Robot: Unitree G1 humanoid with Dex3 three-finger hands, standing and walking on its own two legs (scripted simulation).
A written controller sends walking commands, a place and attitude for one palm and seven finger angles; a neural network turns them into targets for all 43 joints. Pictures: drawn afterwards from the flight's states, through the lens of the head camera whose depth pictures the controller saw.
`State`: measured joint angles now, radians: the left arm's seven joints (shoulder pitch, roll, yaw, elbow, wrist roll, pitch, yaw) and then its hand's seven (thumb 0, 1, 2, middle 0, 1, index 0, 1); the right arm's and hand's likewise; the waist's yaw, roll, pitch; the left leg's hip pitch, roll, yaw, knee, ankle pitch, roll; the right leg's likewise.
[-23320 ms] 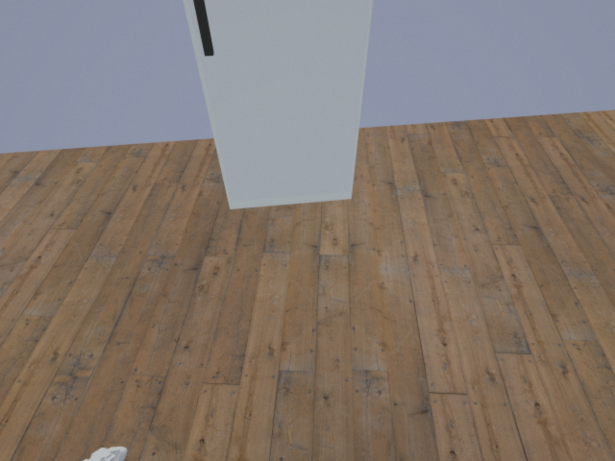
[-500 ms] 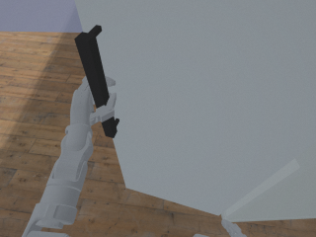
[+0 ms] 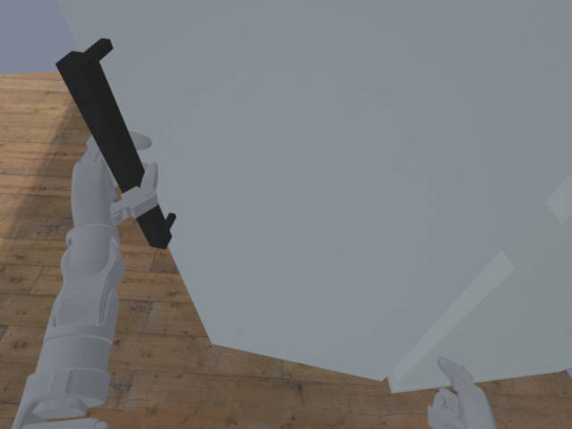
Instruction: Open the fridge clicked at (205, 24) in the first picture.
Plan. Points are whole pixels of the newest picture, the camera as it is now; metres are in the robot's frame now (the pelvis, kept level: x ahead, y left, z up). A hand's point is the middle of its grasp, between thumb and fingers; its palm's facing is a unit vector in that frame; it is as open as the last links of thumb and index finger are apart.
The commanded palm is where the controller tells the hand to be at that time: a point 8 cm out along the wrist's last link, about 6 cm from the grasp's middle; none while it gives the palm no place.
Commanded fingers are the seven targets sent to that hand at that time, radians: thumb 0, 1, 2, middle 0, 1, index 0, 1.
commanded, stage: loosen the grip on the handle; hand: left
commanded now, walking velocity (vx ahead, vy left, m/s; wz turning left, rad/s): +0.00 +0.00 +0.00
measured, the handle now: (137, 163) +0.41 +0.24 +0.15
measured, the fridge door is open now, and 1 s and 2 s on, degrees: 72 68 68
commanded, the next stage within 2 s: slip the hand off the handle in 0.56 s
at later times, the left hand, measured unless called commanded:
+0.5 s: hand (148, 181) +0.39 +0.23 +0.13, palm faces +0.31 -0.93 -0.19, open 13.5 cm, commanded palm +0.35 +0.27 +0.14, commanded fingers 0.00 -0.55 0.20 -0.25 -1.15 -0.25 -1.15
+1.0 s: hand (117, 183) +0.39 +0.26 +0.13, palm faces +0.36 -0.92 -0.18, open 14.6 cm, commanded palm +0.35 +0.31 +0.13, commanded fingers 0.00 -0.55 0.20 -0.25 -1.15 -0.25 -1.15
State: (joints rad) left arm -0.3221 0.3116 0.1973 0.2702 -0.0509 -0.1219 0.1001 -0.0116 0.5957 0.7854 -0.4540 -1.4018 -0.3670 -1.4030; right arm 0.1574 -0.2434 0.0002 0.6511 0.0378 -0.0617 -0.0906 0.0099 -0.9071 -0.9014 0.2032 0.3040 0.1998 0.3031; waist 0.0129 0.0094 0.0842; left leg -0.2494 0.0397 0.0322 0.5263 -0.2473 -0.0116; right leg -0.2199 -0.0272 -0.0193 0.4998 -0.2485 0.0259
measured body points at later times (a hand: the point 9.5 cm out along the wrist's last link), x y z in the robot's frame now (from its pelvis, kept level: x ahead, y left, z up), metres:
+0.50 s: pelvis +0.00 -0.02 -0.01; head +0.03 -0.02 +0.44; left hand +0.37 +0.27 +0.14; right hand +0.07 -0.29 -0.13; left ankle +0.02 +0.12 -0.74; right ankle +0.01 -0.13 -0.74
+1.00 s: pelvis +0.03 -0.01 -0.01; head +0.05 -0.01 +0.44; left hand +0.36 +0.31 +0.14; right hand +0.19 -0.25 -0.11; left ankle +0.02 +0.12 -0.74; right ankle +0.01 -0.13 -0.74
